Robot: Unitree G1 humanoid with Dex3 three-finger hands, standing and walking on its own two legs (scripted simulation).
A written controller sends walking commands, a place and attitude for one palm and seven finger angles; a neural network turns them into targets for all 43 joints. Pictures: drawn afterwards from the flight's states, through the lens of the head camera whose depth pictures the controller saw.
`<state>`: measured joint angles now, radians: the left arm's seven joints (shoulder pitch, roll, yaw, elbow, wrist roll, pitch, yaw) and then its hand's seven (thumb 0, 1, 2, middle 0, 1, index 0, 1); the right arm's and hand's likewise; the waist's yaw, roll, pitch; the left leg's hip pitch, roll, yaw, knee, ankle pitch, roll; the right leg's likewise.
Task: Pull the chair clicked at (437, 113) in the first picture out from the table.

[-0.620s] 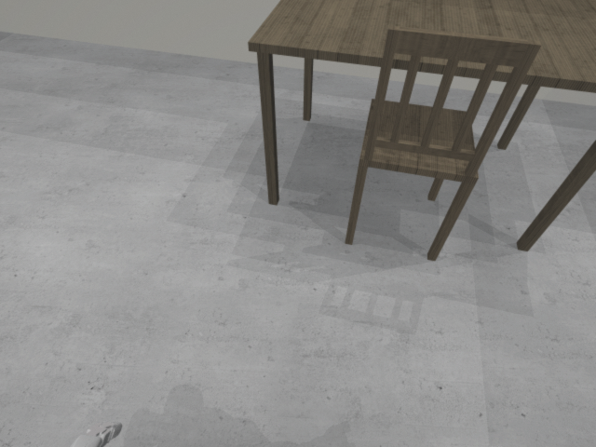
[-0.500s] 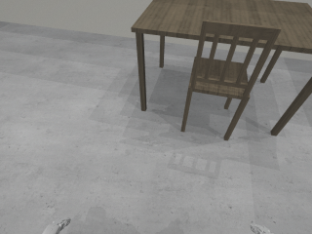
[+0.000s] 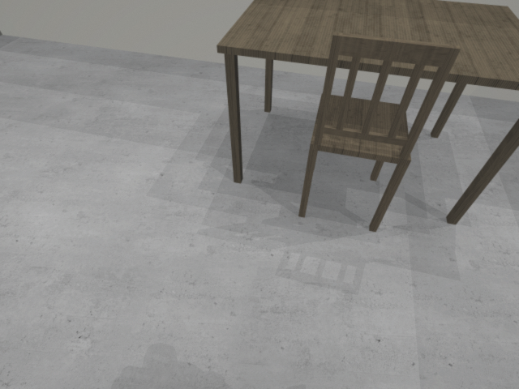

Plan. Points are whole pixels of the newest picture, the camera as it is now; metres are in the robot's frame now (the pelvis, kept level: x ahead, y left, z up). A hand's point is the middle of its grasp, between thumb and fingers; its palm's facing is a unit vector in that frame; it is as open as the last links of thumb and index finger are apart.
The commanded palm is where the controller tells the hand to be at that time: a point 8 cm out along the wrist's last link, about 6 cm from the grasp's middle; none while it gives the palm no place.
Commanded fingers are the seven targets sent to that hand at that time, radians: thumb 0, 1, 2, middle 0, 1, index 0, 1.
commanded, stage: stand and wait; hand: left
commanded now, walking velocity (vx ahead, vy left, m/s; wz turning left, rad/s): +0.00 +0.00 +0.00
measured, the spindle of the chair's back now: (375, 99) +1.01 -0.33 -0.09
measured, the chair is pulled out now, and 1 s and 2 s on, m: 0.00 0.00 0.00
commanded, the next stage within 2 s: look at it before walking up in 0.38 s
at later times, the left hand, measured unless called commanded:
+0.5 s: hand out of the picture +0.07 +0.24 -0.15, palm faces -0.03 -0.94 -0.33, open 7.3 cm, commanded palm none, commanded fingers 0.00 0.90 0.90 -0.20 -0.30 -0.20 -0.30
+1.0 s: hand out of the picture +0.06 +0.25 -0.15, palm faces -0.03 -0.94 -0.33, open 7.3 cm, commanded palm none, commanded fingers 0.00 0.90 0.90 -0.20 -0.30 -0.20 -0.30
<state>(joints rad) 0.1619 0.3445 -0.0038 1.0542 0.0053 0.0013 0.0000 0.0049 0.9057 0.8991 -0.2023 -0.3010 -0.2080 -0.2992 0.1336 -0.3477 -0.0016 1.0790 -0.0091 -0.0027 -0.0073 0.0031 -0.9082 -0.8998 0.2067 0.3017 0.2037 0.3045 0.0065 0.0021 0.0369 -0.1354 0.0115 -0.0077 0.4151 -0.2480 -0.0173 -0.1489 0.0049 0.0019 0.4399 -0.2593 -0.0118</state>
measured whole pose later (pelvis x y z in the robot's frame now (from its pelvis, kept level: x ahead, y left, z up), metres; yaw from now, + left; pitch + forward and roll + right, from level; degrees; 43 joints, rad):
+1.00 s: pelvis -0.01 +0.00 +0.00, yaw +0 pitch -1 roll +0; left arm 0.14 0.34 -0.01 1.08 0.01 -0.01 0.00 0.00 0.91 0.90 -0.20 -0.30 -0.21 -0.30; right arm 0.12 -0.34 0.00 1.11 -0.01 -0.02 0.00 0.00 -0.91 -0.90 0.21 0.30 0.20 0.30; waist 0.01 0.00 0.04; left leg -0.13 0.01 0.00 0.37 -0.21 -0.02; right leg -0.15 0.01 0.01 0.39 -0.22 -0.01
